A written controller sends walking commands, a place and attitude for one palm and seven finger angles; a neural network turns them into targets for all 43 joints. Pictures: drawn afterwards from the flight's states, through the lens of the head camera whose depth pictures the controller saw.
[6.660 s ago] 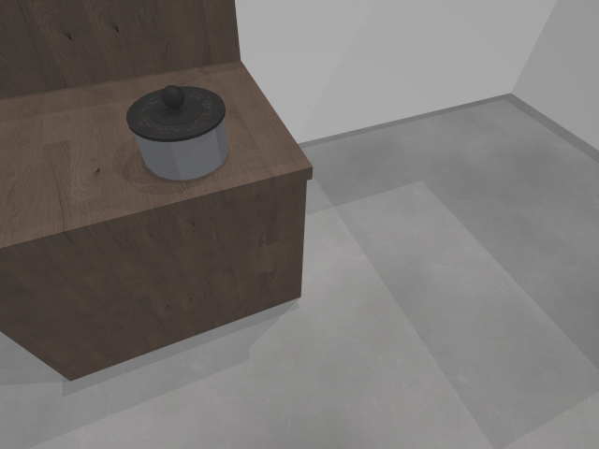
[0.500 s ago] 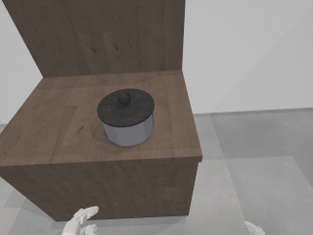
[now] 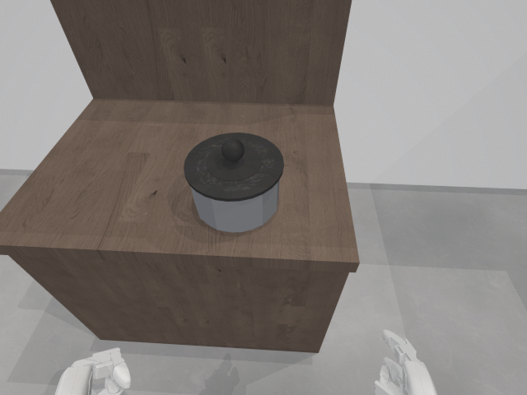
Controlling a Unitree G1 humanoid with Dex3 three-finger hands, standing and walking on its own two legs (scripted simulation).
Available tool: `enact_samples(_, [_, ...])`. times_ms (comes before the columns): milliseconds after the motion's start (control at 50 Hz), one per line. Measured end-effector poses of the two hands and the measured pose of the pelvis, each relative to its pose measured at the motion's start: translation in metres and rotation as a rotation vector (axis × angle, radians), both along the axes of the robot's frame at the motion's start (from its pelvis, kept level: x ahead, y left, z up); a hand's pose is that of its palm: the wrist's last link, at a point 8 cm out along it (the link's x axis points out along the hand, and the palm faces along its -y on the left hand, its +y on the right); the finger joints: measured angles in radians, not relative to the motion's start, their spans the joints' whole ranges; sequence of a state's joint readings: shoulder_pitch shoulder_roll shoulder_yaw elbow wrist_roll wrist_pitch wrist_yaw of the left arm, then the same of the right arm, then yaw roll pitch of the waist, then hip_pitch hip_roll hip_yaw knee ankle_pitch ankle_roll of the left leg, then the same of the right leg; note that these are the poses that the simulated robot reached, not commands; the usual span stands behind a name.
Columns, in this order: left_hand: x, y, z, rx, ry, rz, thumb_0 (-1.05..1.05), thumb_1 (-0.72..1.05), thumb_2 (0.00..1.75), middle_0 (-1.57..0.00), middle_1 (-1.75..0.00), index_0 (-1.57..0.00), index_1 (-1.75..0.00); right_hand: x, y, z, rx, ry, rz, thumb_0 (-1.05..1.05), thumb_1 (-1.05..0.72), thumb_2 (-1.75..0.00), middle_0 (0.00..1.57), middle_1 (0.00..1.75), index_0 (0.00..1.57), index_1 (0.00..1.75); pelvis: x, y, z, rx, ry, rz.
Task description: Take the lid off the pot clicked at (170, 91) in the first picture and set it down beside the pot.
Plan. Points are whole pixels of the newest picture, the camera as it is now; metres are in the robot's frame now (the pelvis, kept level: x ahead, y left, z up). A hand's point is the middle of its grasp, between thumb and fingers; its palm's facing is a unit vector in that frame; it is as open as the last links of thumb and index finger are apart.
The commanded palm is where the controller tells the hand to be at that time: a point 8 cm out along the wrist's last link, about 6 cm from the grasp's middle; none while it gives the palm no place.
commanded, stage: raise the hand higher, near the body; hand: left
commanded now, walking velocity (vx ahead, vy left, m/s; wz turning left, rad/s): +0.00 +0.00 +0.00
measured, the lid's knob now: (232, 150) +0.55 +0.13 +0.06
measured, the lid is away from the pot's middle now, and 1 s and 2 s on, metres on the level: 0.00 0.00 0.00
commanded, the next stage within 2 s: reach forward and open the fingers in 0.76 s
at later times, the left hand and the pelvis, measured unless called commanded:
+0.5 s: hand (98, 345) +0.16 +0.24 +0.05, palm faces +0.26 -0.89 -0.36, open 3.1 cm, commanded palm +0.12 +0.28 +0.07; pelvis +0.02 +0.02 +0.00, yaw +0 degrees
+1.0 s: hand (85, 302) +0.19 +0.25 +0.10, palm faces +0.19 -0.47 -0.86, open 3.0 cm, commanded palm +0.16 +0.28 +0.14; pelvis +0.01 +0.01 +0.00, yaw -2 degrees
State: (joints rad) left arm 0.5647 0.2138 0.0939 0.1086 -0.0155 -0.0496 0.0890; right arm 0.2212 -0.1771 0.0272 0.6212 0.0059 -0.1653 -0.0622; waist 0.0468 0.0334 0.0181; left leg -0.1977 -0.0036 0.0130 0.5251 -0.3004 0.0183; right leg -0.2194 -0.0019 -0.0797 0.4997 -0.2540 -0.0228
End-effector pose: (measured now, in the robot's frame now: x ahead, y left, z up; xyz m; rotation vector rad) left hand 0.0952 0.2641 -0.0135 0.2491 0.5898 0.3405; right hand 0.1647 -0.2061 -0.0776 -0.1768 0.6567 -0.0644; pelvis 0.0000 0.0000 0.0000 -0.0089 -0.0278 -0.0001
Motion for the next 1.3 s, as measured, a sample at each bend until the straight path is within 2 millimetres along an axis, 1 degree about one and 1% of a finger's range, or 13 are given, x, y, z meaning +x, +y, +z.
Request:
enact_samples(80, [0.007, 0.009, 0.015, 0.043, -0.034, -0.008, 0.02, 0.9, 0.9, -1.28, -1.48, -1.27, -1.48, -0.009, 0.0, -0.008, 0.002, 0.037, -0.025, 0.01, -0.9, -0.9, 0.2, 0.3, 0.2, 0.3, 0.007, 0.006, 0.0, 0.0, 0.001, -0.004])
enact_samples(180, [0.015, 0.009, 0.025, 0.048, -0.057, -0.049, 0.02, 0.9, 0.9, -1.29, -1.5, -1.28, -1.49, -0.006, -0.004, -0.006, -0.012, 0.03, -0.05, 0.01, -0.9, -0.9, 0.2, 0.3, 0.2, 0.3, 0.011, 0.012, 0.0, -0.001, 0.0, -0.009])
enact_samples(320, [0.024, 0.014, 0.052, 0.085, -0.171, -0.069, 0.02, 0.9, 0.9, -1.3, -1.5, -1.29, -1.5, 0.017, -0.004, 0.009, -0.033, -0.044, -0.044, 0.01, -0.9, -0.9, 0.2, 0.3, 0.2, 0.3, 0.017, 0.017, 0.002, -0.003, -0.006, -0.011])
enact_samples(440, [0.031, 0.012, 0.071, 0.097, -0.248, -0.089, 0.02, 0.9, 0.9, -1.3, -1.5, -1.29, -1.5, 0.037, 0.007, 0.021, -0.024, -0.109, -0.002, 0.01, -0.9, -0.9, 0.2, 0.3, 0.2, 0.3, 0.018, 0.019, 0.002, -0.005, -0.014, -0.008])
enact_samples(540, [0.035, 0.017, 0.089, 0.139, -0.315, -0.083, 0.02, 0.9, 0.9, -1.3, -1.5, -1.29, -1.5, 0.045, 0.018, 0.023, -0.002, -0.121, 0.028, 0.01, -0.9, -0.9, 0.2, 0.3, 0.2, 0.3, 0.018, 0.019, 0.003, -0.005, -0.019, -0.005])
enact_samples(620, [0.039, 0.015, 0.1, 0.154, -0.354, -0.087, 0.02, 0.9, 0.9, -1.3, -1.5, -1.29, -1.5, 0.043, 0.023, 0.02, 0.011, -0.111, 0.054, 0.01, -0.9, -0.9, 0.2, 0.3, 0.2, 0.3, 0.017, 0.018, 0.003, -0.006, -0.023, -0.003])
enact_samples(700, [0.043, 0.016, 0.117, 0.191, -0.406, -0.1, 0.02, 0.9, 0.9, -1.3, -1.5, -1.3, -1.5, 0.038, 0.023, 0.015, 0.02, -0.085, 0.057, 0.01, -0.9, -0.9, 0.2, 0.3, 0.2, 0.3, 0.017, 0.015, 0.004, -0.005, -0.025, -0.004])
enact_samples(880, [0.053, 0.013, 0.146, 0.251, -0.504, -0.118, 0.02, 0.9, 0.9, -1.3, -1.5, -1.3, -1.5, 0.022, 0.008, 0.006, 0.012, -0.038, 0.031, 0.01, -0.9, -0.9, 0.2, 0.3, 0.2, 0.3, 0.014, 0.009, 0.005, -0.005, -0.034, -0.009])
enact_samples(920, [0.057, 0.01, 0.153, 0.469, -0.438, -0.195, 0.02, 0.89, 0.9, -1.3, -1.5, -1.3, -1.5, 0.02, 0.003, 0.004, -0.001, -0.013, 0.045, 0.01, -0.9, -0.9, 0.2, 0.3, 0.2, 0.3, 0.013, 0.008, 0.004, -0.002, -0.016, -0.013])
enact_samples(1000, [0.068, 0.003, 0.16, 0.813, -0.3, -0.328, 0.01, 0.86, 0.9, -1.28, -1.47, -1.27, -1.47, 0.022, -0.006, -0.003, 0.0, 0.042, 0.056, 0.01, -0.9, -0.9, 0.2, 0.3, 0.2, 0.3, 0.005, 0.006, 0.002, 0.005, 0.01, -0.027])
enact_samples(1100, [0.08, 0.007, 0.162, 1.12, -0.093, -0.479, 0.01, 0.76, 0.94, -1.24, -1.35, -1.24, -1.35, 0.028, -0.017, -0.011, 0.017, 0.094, 0.031, 0.01, -0.9, -0.9, 0.2, 0.3, 0.2, 0.3, 0.001, 0.003, 0.001, 0.01, 0.028, -0.041])
enact_samples(1160, [0.087, 0.01, 0.166, 1.173, -0.013, -0.519, 0.01, 0.68, 0.99, -1.22, -1.26, -1.21, -1.26, 0.034, -0.02, -0.012, 0.032, 0.092, 0.015, 0.01, -0.9, -0.9, 0.2, 0.3, 0.2, 0.3, 0.002, 0.001, 0.003, 0.01, 0.025, -0.029])
enact_samples(1300, [0.099, 0.004, 0.164, 1.105, 0.068, -0.654, 0.01, 0.47, 1.12, -1.15, -1.02, -1.15, -1.02, 0.045, -0.023, -0.004, 0.037, 0.037, 0.003, 0.01, -0.9, -0.9, 0.2, 0.3, 0.2, 0.3, 0.004, -0.001, 0.005, 0.009, 0.005, -0.005])
